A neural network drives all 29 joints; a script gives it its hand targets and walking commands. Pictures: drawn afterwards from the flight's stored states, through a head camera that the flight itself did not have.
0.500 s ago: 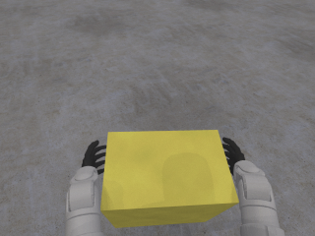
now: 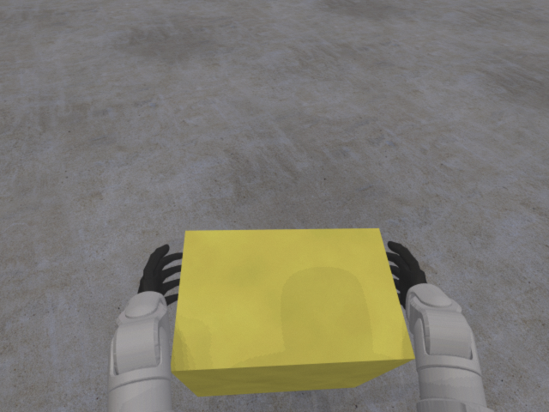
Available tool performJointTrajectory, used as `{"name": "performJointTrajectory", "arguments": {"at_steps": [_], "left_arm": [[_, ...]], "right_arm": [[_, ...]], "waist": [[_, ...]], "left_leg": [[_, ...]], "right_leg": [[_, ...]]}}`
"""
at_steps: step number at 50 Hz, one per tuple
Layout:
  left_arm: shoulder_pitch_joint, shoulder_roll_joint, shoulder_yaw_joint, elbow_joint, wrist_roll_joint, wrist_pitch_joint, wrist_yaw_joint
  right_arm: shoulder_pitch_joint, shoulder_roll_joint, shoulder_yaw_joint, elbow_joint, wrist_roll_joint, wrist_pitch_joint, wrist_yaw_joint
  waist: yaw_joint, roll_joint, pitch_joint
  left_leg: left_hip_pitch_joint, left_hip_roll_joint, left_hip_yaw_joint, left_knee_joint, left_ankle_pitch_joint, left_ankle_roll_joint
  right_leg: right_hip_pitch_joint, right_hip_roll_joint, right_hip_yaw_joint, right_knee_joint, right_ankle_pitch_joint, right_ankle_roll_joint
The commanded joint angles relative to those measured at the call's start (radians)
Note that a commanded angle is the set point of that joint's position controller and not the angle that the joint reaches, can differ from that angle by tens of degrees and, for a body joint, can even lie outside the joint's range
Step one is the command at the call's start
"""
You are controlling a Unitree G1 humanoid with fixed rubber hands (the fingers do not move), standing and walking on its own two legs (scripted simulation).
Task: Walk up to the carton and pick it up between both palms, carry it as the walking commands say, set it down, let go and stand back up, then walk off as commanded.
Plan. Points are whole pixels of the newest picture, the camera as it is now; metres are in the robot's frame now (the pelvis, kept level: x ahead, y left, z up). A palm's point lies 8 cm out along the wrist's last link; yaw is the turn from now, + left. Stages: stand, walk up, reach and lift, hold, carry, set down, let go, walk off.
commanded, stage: reach and lift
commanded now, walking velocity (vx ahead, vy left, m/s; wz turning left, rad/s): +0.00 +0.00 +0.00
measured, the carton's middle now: (281, 319) +0.27 +0.00 -0.05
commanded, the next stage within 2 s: hold in 0.10 s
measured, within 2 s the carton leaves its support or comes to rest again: neither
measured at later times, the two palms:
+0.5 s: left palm (147, 303) +0.26 +0.19 +0.04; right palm (409, 295) +0.26 -0.19 +0.04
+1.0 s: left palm (89, 331) +0.22 +0.25 +0.05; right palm (361, 278) +0.28 -0.12 +0.06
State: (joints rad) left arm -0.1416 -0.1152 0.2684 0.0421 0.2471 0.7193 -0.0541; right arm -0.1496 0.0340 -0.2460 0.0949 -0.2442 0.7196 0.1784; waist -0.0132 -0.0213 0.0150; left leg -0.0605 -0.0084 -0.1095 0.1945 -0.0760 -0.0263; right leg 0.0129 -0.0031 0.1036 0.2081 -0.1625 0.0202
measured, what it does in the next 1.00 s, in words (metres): stands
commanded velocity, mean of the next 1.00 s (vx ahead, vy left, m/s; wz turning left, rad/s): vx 0.00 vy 0.00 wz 0.22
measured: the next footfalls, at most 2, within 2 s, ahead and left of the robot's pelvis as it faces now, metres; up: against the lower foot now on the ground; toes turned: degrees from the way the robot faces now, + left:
right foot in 1.28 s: +0.05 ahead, -0.05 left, +0.00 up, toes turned +15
left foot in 1.62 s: -0.09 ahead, +0.18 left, +0.00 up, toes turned +42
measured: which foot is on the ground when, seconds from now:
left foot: down 0.00-1.00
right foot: down 0.00-0.98, up 1.00-1.00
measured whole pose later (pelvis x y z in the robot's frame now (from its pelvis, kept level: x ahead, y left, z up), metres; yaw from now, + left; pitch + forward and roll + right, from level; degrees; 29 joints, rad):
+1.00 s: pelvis -0.01 +0.03 -0.04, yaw +11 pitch +1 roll +0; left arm -0.12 -0.07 0.20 -0.21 0.17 0.95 -0.01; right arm -0.13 -0.01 -0.21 -0.16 -0.08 0.97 0.10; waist -0.03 -0.03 -0.12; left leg -0.44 -0.04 0.04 0.72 -0.28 0.05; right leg -0.30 -0.10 -0.07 0.77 -0.49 0.07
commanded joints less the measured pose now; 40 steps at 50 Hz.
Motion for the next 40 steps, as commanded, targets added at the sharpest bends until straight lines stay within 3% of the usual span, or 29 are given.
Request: {"name": "performJointTrajectory", "arguments": {"at_steps": [1, 2, 3, 5, 7, 8, 9, 10, 11, 13, 14, 15, 16, 17, 18, 21, 22, 23, 24, 26, 28, 30, 31, 33, 34, 36, 37, 39, 40], "left_arm": [[-0.353, -0.728, -0.607, -0.017, -0.243, -0.001, -0.226], [-0.368, -0.708, -0.594, -0.023, -0.227, 0.002, -0.221], [-0.380, -0.708, -0.584, 0.002, -0.221, 0.015, -0.227], [-0.383, -0.710, -0.595, -0.019, -0.228, 0.008, -0.229], [-0.451, -0.706, -0.623, -0.098, -0.238, -0.008, -0.227], [-0.418, -0.714, -0.604, -0.040, -0.240, 0.004, -0.223], [-0.392, -0.713, -0.622, -0.073, -0.240, -0.005, -0.222], [-0.383, -0.693, -0.599, -0.046, -0.237, 0.003, -0.219], [-0.355, -0.706, -0.590, -0.038, -0.225, 0.003, -0.221], [-0.420, -0.689, -0.618, -0.082, -0.234, -0.001, -0.214], [-0.379, -0.688, -0.611, -0.065, -0.232, 0.002, -0.214], [-0.385, -0.681, -0.574, -0.039, -0.213, 0.004, -0.215], [-0.341, -0.667, -0.554, 0.003, -0.207, 0.010, -0.223], [-0.335, -0.671, -0.552, 0.010, -0.203, 0.011, -0.214], [-0.311, -0.679, -0.552, 0.001, -0.213, 0.006, -0.220], [-0.403, -0.662, -0.618, -0.110, -0.240, -0.002, -0.226], [-0.383, -0.680, -0.602, -0.065, -0.230, 0.008, -0.225], [-0.413, -0.655, -0.607, -0.099, -0.232, 0.004, -0.218], [-0.364, -0.654, -0.566, -0.016, -0.221, 0.010, -0.223], [-0.389, -0.655, -0.583, -0.055, -0.233, -0.001, -0.227], [-0.409, -0.686, -0.605, -0.057, -0.236, 0.007, -0.235], [-0.441, -0.711, -0.648, -0.109, -0.249, -0.006, -0.231], [-0.374, -0.670, -0.586, -0.013, -0.221, 0.012, -0.226], [-0.362, -0.650, -0.561, 0.018, -0.209, 0.017, -0.227], [-0.519, -0.669, -0.680, -0.055, -0.272, 0.017, -0.232], [-0.460, -0.708, -0.669, -0.016, -0.279, 0.044, -0.229], [-0.429, -0.744, -0.662, -0.019, -0.281, 0.051, -0.223], [-0.437, -0.718, -0.664, -0.047, -0.273, 0.083, -0.207], [-0.417, -0.722, -0.658, -0.033, -0.288, 0.094, -0.205]], "right_arm": [[-0.418, 0.731, 0.610, -0.099, 0.196, -0.030, 0.136], [-0.398, 0.712, 0.583, -0.073, 0.194, -0.030, 0.133], [-0.382, 0.727, 0.564, -0.049, 0.168, -0.015, 0.128], [-0.392, 0.733, 0.586, -0.065, 0.175, -0.015, 0.129], [-0.435, 0.743, 0.586, -0.094, 0.197, -0.033, 0.137], [-0.439, 0.709, 0.585, -0.078, 0.197, -0.026, 0.140], [-0.420, 0.721, 0.617, -0.146, 0.199, -0.036, 0.132], [-0.424, 0.720, 0.604, -0.112, 0.196, -0.024, 0.132], [-0.414, 0.731, 0.614, -0.121, 0.207, -0.026, 0.125], [-0.435, 0.736, 0.610, -0.120, 0.206, -0.030, 0.126], [-0.404, 0.739, 0.617, -0.109, 0.206, -0.028, 0.128], [-0.423, 0.723, 0.598, -0.100, 0.206, -0.027, 0.128], [-0.429, 0.713, 0.610, -0.123, 0.201, -0.025, 0.125], [-0.421, 0.705, 0.607, -0.122, 0.205, -0.018, 0.119], [-0.432, 0.716, 0.632, -0.138, 0.209, -0.024, 0.123], [-0.364, 0.730, 0.597, -0.094, 0.194, -0.019, 0.123], [-0.401, 0.730, 0.605, -0.114, 0.205, -0.021, 0.122], [-0.389, 0.751, 0.597, -0.097, 0.192, -0.016, 0.113], [-0.421, 0.722, 0.599, -0.098, 0.193, -0.016, 0.113], [-0.409, 0.727, 0.599, -0.087, 0.179, -0.014, 0.115], [-0.436, 0.732, 0.602, -0.131, 0.202, -0.024, 0.116], [-0.439, 0.756, 0.606, -0.122, 0.203, -0.033, 0.116], [-0.439, 0.708, 0.589, -0.124, 0.205, -0.032, 0.118], [-0.412, 0.678, 0.565, -0.090, 0.184, -0.018, 0.110], [-0.409, 0.728, 0.617, -0.121, 0.252, -0.009, 0.097], [-0.471, 0.744, 0.664, -0.167, 0.296, 0.015, 0.092], [-0.514, 0.766, 0.701, -0.216, 0.322, 0.027, 0.093], [-0.537, 0.784, 0.724, -0.197, 0.335, 0.072, 0.092], [-0.493, 0.778, 0.719, -0.195, 0.329, 0.087, 0.092]], "waist": [[-0.006, -0.041, -0.256], [-0.003, 0.026, -0.196], [-0.018, 0.031, -0.178], [-0.005, -0.014, -0.171], [-0.014, 0.040, -0.207], [-0.009, -0.016, -0.186], [-0.008, 0.026, -0.201], [0.005, -0.015, -0.187], [-0.003, 0.017, -0.190], [0.003, 0.041, -0.215], [0.006, 0.002, -0.188], [0.008, 0.025, -0.181], [0.020, -0.039, -0.204], [0.015, 0.005, -0.144], [0.026, -0.053, -0.205], [-0.011, 0.022, -0.197], [-0.001, 0.028, -0.203], [-0.002, 0.004, -0.173], [0.015, -0.044, -0.161], [-0.004, -0.066, -0.186], [-0.002, 0.037, -0.203], [-0.014, 0.026, -0.228], [0.007, 0.044, -0.162], [-0.012, 0.045, -0.117], [0.008, 0.054, -0.442], [0.017, 0.032, -0.360], [0.026, 0.066, -0.332], [0.036, 0.035, -0.212], [0.038, -0.079, -0.223]], "left_leg": [[0.154, -0.124, 0.083, 0.004, 0.190, 0.001], [0.149, -0.125, 0.074, 0.000, 0.221, -0.008], [0.155, -0.127, 0.075, -0.009, 0.130, -0.002], [0.134, -0.121, 0.075, -0.008, 0.141, 0.005], [0.147, -0.116, 0.075, 0.011, 0.171, -0.005], [0.135, -0.114, 0.074, -0.006, 0.104, -0.002], [0.138, -0.120, 0.076, 0.005, 0.169, -0.005], [0.130, -0.117, 0.075, -0.003, 0.128, 0.006], [0.135, -0.131, 0.084, 0.007, 0.194, -0.001], [0.159, -0.121, 0.081, 0.005, 0.141, 0.002], [0.148, -0.121, 0.072, 0.008, 0.162, 0.007], [0.124, -0.127, 0.076, 0.005, 0.158, 0.003], [0.106, -0.125, 0.074, -0.001, 0.146, 0.007], [0.116, -0.129, 0.080, -0.001, 0.137, 0.007], [0.138, -0.122, 0.071, 0.003, 0.167, 0.010], [0.158, -0.116, 0.070, 0.000, 0.183, -0.001], [0.147, -0.119, 0.069, 0.001, 0.135, 0.001], [0.154, -0.120, 0.076, -0.002, 0.127, 0.006], [0.117, -0.119, 0.080, -0.003, 0.099, 0.013], [0.168, -0.110, 0.067, 0.002, 0.139, 0.011], [0.133, -0.122, 0.085, -0.002, 0.114, 0.004], [0.181, -0.116, 0.078, 0.014, 0.160, 0.000], [0.134, -0.117, 0.080, 0.003, 0.153, -0.003], [0.134, -0.118, 0.077, -0.002, 0.096, 0.000], [0.110, 0.120, 0.034, 0.237, 0.330, -0.008], [-0.066, 0.142, -0.014, 0.275, 0.280, 0.016], [-0.124, 0.130, -0.029, 0.299, 0.211, 0.027], [-0.373, 0.070, -0.030, 0.368, -0.052, 0.013], [-0.438, 0.034, -0.009, 0.464, -0.055, 0.004]], "right_leg": [[-0.001, 0.123, -0.065, -0.020, 0.276, -0.003], [-0.017, 0.116, -0.058, -0.029, 0.267, -0.010], [-0.026, 0.111, -0.063, -0.038, 0.203, -0.011], [-0.026, 0.116, -0.061, -0.039, 0.222, -0.007], [-0.045, 0.116, -0.059, -0.023, 0.200, -0.012], [-0.024, 0.120, -0.070, -0.034, 0.149, -0.013], [-0.018, 0.121, -0.060, -0.024, 0.219, -0.015], [-0.013, 0.119, -0.058, -0.029, 0.195, -0.012], [-0.016, 0.116, -0.058, -0.022, 0.269, -0.009], [-0.033, 0.112, -0.054, -0.024, 0.216, -0.011], [-0.035, 0.110, -0.050, -0.019, 0.231, -0.006], [-0.022, 0.108, -0.057, -0.023, 0.219, -0.008], [0.025, 0.111, -0.066, -0.023, 0.246, 0.002], [-0.015, 0.106, -0.053, -0.024, 0.230, -0.007], [0.005, 0.109, -0.060, -0.020, 0.264, 0.002], [-0.043, 0.117, -0.061, -0.024, 0.219, -0.006], [-0.009, 0.105, -0.054, -0.023, 0.212, -0.006], [-0.045, 0.111, -0.058, -0.026, 0.193, -0.006], [-0.015, 0.110, -0.062, -0.024, 0.207, 0.001], [-0.047, 0.113, -0.059, -0.025, 0.203, 0.001], [-0.010, 0.113, -0.059, -0.028, 0.182, -0.012], [-0.066, 0.117, -0.062, -0.017, 0.198, -0.008], [-0.013, 0.113, -0.060, -0.023, 0.204, -0.014], [-0.035, 0.103, -0.056, -0.030, 0.168, -0.010], [0.001, -0.102, -0.100, 0.237, 0.224, 0.002], [-0.072, -0.087, -0.113, 0.299, 0.067, 0.000], [-0.122, -0.082, -0.101, 0.274, -0.015, -0.003], [-0.127, -0.186, -0.008, 0.234, -0.142, -0.035], [-0.104, -0.234, 0.077, 0.187, -0.083, -0.080]]}}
